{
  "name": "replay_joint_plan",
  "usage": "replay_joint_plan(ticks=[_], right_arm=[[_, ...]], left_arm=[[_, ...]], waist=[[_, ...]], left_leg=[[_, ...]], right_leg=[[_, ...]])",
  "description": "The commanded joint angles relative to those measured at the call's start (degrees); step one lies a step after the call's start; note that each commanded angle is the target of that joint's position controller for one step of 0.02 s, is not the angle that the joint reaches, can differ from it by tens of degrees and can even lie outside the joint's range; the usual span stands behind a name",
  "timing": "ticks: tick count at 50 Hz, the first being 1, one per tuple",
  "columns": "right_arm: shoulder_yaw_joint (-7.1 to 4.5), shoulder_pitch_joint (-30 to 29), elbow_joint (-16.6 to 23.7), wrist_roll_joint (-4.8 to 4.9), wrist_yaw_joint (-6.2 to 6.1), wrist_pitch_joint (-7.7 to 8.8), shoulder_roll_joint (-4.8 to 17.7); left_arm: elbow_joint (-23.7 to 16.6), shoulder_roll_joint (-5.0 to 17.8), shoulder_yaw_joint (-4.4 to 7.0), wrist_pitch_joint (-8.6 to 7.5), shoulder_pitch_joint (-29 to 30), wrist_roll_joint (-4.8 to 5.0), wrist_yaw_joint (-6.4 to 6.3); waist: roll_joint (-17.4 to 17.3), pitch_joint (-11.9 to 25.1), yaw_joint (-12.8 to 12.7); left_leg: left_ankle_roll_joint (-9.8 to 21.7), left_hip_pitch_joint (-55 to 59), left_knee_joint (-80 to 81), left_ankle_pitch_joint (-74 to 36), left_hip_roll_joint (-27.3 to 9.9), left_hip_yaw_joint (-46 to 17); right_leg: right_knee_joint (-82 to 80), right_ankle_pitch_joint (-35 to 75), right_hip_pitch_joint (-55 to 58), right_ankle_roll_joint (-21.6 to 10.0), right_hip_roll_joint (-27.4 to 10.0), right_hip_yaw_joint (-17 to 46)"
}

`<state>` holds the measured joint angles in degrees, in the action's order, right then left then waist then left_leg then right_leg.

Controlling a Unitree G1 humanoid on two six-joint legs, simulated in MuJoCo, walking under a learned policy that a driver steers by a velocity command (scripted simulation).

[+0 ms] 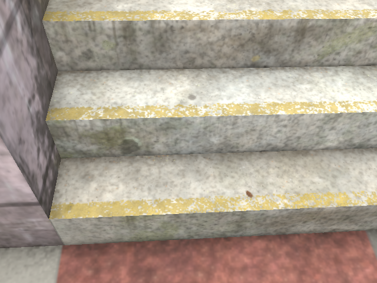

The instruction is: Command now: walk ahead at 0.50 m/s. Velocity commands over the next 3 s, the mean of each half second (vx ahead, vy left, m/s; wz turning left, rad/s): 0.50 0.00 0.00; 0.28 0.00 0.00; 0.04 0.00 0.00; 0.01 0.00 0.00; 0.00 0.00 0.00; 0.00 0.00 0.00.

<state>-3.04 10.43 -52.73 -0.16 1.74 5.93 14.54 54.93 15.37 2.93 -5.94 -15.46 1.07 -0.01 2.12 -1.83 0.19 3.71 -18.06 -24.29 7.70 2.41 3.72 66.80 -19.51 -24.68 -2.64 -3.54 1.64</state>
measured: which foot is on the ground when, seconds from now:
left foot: down 0.00-0.42, up 0.44-0.80, down 0.82-1.00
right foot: up 0.00-0.40, down 0.42-1.00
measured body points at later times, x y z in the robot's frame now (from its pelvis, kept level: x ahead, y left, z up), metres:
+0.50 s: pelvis +0.26 -0.06 -0.01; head +0.29 -0.07 +0.44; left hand +0.43 +0.20 -0.11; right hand +0.29 -0.33 -0.15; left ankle +0.11 +0.08 -0.65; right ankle +0.35 -0.15 -0.74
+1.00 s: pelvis +0.40 -0.05 +0.00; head +0.40 -0.04 +0.45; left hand +0.47 +0.18 -0.15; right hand +0.48 -0.29 -0.14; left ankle +0.41 +0.05 -0.74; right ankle +0.35 -0.15 -0.74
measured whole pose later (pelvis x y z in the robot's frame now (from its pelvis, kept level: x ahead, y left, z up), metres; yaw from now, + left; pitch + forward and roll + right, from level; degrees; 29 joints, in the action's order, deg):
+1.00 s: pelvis +0.40 -0.05 +0.00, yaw +0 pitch +0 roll +0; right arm -0.6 9.3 -59.4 -0.5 -0.8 1.0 9.9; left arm 58.3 10.6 -0.7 -0.7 -11.1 -0.9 -0.8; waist 1.7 -0.5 -0.3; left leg 1.4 -14.0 -26.7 12.6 0.2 2.2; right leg 24.5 -17.4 -7.0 -1.3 0.7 -3.0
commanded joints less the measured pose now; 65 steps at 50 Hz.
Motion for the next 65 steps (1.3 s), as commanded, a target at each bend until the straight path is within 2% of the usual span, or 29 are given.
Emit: replay_joint_plan(ticks=[1,3,7,11,14,17,19,20,21,22,23,24,25,26,30,33,34,36,37,38,40,41,42,43,44,46,47,55,65], right_arm=[[-0.64,1.01,1.53,0.02,0.28,1.08,5.31],[-0.97,2.68,0.45,0.18,-0.2,1.27,7.1],[-1.08,5.65,-0.61,0.34,-1.64,0.68,8.56],[-0.93,8.99,-1.73,0.6,-2.14,0.26,9.01],[-1.13,11.65,-3.35,0.62,-2.38,-0.27,9.51],[-1.61,9.98,-3.12,0.82,-2.76,-0.82,10.08],[-1.9,7.38,-2.56,1.14,-2.79,-0.93,10.67],[-1.44,7.1,-2.42,0.77,-2.92,-1.16,10.12],[-0.26,7.59,-1.01,-0.64,-3.09,-1.0,7.83],[2.12,14.49,-0.81,-0.17,-2.16,0.25,-0.3],[0.88,12.07,-2.3,1.28,-1.72,1.35,5.7],[0.25,6.77,-0.79,2.42,-1.35,1.99,8.41],[0.24,3.52,-0.21,1.83,-1.7,1.81,8.27],[0.07,1.86,0.11,0.61,-2.27,1.34,7.73],[0.73,3.68,0.36,-0.51,-3.31,-1.01,3.31],[1.57,-1.56,1.74,-1.32,-3.63,-1.52,1.5],[1.88,4.05,-1.54,-1.05,-3.78,-2.58,0.22],[1.84,4.13,-2.48,-0.44,-3.67,-4.15,1.3],[1.9,6.76,-4.01,-1.06,-3.59,-5.31,1.17],[1.79,5.83,-4.26,-1.12,-3.46,-5.84,1.2],[1.8,-1.09,-2.36,-1.15,-3.3,-4.77,1.01],[1.25,-1.99,-1.9,-1.64,-3.48,-4.1,4.09],[0.71,-0.37,-2.54,-2.02,-3.88,-3.94,7.63],[1.36,-1.05,-3.63,-1.53,-3.76,-4.36,4.06],[1.43,-4.44,-2.49,-0.24,-3.21,-4.79,2.05],[1.42,-4.27,-2.6,-0.3,-2.64,-4.98,1.77],[1.22,-3.91,-3.18,-0.43,-2.57,-4.56,2.43],[0.81,-2.33,-5.63,-0.52,-3.11,-4.2,2.64],[0.64,-4.28,-5.69,-0.62,-2.92,-5.22,2.96]], left_arm=[[-2.47,2.63,0.93,0.69,-3.69,-0.4,-0.32],[-3.9,2.95,1.07,1.46,-0.88,-0.79,-0.57],[-6.83,3.32,1.31,1.07,7.37,-1.32,-0.74],[-8.95,2.29,0.75,0.39,15.6,-0.72,-0.06],[-10.48,2.24,0.45,-0.16,19.99,-0.15,0.82],[-11.56,3.58,0.54,-0.98,20.58,-0.28,1.61],[-9.87,5.84,1.58,-1.55,13.08,-0.3,1.59],[-7.15,8.82,2.95,-1.63,4.7,-0.33,1.13],[-4.81,13.32,4.18,-1.4,-6.09,-1.05,0.63],[-3.28,17.49,5.05,-0.65,-9.76,-1.73,0.92],[-3.77,11.13,3.51,-0.7,-8.87,-1.61,1.02],[-5.13,8.59,2.69,-0.83,-3.11,-1.45,0.9],[-6.32,7.08,2.09,-0.72,1.79,-1.45,0.84],[-6.71,5.73,1.6,-0.67,4.9,-1.49,0.77],[-5.36,6.02,1.01,-1.38,7.9,-2.23,0.66],[-4.84,6.07,0.47,-1.08,8.53,-2.49,-0.26],[-3.26,5.54,0.17,-0.15,5.39,-3.14,-0.34],[-2.03,3.64,-0.76,1.0,3.91,-3.14,-0.24],[-1.57,1.77,-1.8,1.58,5.56,-3.44,-0.04],[-2.03,1.35,-2.29,2.05,7.25,-2.76,0.11],[-1.3,2.11,-2.56,2.46,5.25,-1.22,0.12],[-0.71,3.53,-2.2,2.12,2.46,-1.12,0.01],[0.32,3.22,-2.13,1.67,-3.79,-2.18,0.26],[2.43,-0.39,-3.04,1.8,-9.27,-2.49,0.06],[2.38,0.83,-2.95,2.39,-5.77,-2.22,-0.13],[2.16,2.6,-2.3,4.19,1.02,-1.67,-0.73],[2.09,2.8,-2.11,5.02,1.63,-1.8,-1.06],[3.72,1.13,-1.35,5.7,2.1,-1.54,-1.3],[5.63,2.76,-0.76,6.46,2.0,-1.75,-1.78]], waist=[[-5.92,4.42,-1.75],[-5.31,2.39,-1.76],[-4.74,0.94,0.4],[-5.39,-0.84,3.14],[-5.76,-2.53,4.42],[-6.63,-1.65,2.78],[-8.47,3.28,-1.84],[-6.91,8.02,-5.6],[-0.39,16.59,-8.87],[17.33,22.37,-4.52],[10.44,22.73,-6.46],[6.62,15.0,-5.61],[1.77,11.08,-3.83],[-0.25,8.38,-2.23],[0.68,6.55,2.88],[1.57,6.72,2.23],[4.77,10.32,2.42],[4.76,10.18,1.87],[6.56,9.63,3.38],[5.89,8.0,3.92],[2.8,3.71,2.24],[-0.44,3.81,0.5],[-7.18,6.7,-3.31],[-10.53,8.98,-5.69],[-7.87,5.71,-4.37],[-4.67,2.46,-1.44],[-4.8,1.74,-1.63],[-2.82,6.24,-1.2],[-2.5,2.31,-0.83]], left_leg=[[9.82,8.83,15.38,-7.59,-15.82,-16.78],[10.26,7.75,16.96,-10.63,-15.63,-14.08],[9.02,10.6,18.29,-11.89,-14.41,-10.26],[7.04,13.37,18.46,-10.27,-12.97,-7.08],[7.07,17.9,16.89,-9.66,-15.07,-7.3],[5.73,22.11,12.02,-18.24,-16.98,-7.46],[4.14,22.1,3.66,-33.21,-15.75,-5.92],[2.92,18.88,-6.44,-36.73,-12.67,-4.52],[1.02,6.82,-23.1,-21.74,-9.65,-2.46],[-2.51,-17.16,-42.48,20.01,1.26,-1.98],[-1.57,-22.95,-50.46,25.95,-0.97,-10.43],[-0.32,-25.93,-51.11,20.56,-4.06,-9.91],[-0.63,-23.73,-49.34,15.29,-7.16,-7.95],[-1.2,-20.56,-46.13,12.53,-8.75,-7.77],[-3.27,-10.04,-36.06,8.39,-9.08,-6.27],[-5.07,-2.8,-18.88,0.74,-6.3,-3.5],[-6.04,1.31,-21.87,0.02,-4.46,-1.46],[-6.08,4.03,-20.9,-0.34,-4.68,-2.0],[-5.21,5.86,-22.87,2.84,-4.92,-1.52],[-4.29,7.32,-18.6,1.69,-4.84,-1.77],[-2.77,7.05,1.08,-7.03,-3.08,-1.32],[-2.04,9.6,3.63,-20.54,-5.65,-4.98],[1.07,17.72,-1.78,-44.72,-11.63,-9.88],[5.44,17.75,-3.39,-43.61,-14.54,-11.28],[4.41,12.72,-2.0,-31.02,-12.71,-10.73],[1.0,10.89,0.22,-15.6,-8.76,-8.66],[0.09,9.57,0.73,-13.49,-8.21,-8.25],[0.2,14.25,-0.11,-23.75,-8.1,-7.9],[-0.29,12.72,2.5,-14.39,-7.07,-7.01]], right_leg=[[-0.89,3.91,-7.92,0.34,-5.61,2.7],[-4.44,7.52,-11.19,1.41,-6.19,2.21],[-16.68,18.57,-15.86,3.08,-5.53,1.32],[-29.9,25.37,-13.23,3.07,-2.64,-1.17],[-34.46,23.71,-13.78,2.4,-1.75,-1.64],[-37.27,17.83,-11.51,0.16,-0.59,-1.5],[-39.59,16.6,-0.28,-2.42,2.19,-3.53],[-41.35,17.93,12.0,-4.02,3.49,-4.19],[-38.97,22.83,30.37,-7.42,-6.05,6.27],[-43.6,21.32,49.27,-16.96,-19.02,31.51],[-47.37,15.38,47.62,-16.57,-17.99,35.39],[-48.8,16.14,39.77,-13.9,-16.19,26.59],[-50.42,21.89,31.43,-12.7,-13.91,19.8],[-52.46,27.7,24.15,-12.05,-12.7,16.11],[-55.09,46.44,11.33,-11.64,-8.95,3.99],[-52.69,57.44,7.69,-8.93,-5.3,-3.14],[-50.96,59.44,9.24,-9.2,-5.74,-4.2],[-49.92,52.39,8.27,-9.19,-6.52,-3.38],[-48.72,48.32,7.09,-9.33,-8.74,-0.69],[-47.62,45.25,5.83,-8.88,-8.81,0.12],[-43.15,40.85,10.38,-5.0,-4.89,-0.68],[-40.03,36.14,11.77,-2.82,-2.79,-0.3],[-38.22,21.16,7.18,-0.96,-1.4,-0.28],[-41.02,6.55,8.4,0.88,-1.48,-0.05],[-44.75,2.4,10.66,1.51,-0.71,-0.78],[-46.18,5.83,10.16,1.5,0.51,-1.25],[-46.8,7.85,11.73,1.66,0.47,-1.24],[-46.85,18.54,16.72,1.87,-0.28,-0.85],[-48.37,13.34,14.56,2.13,-0.64,-0.82]])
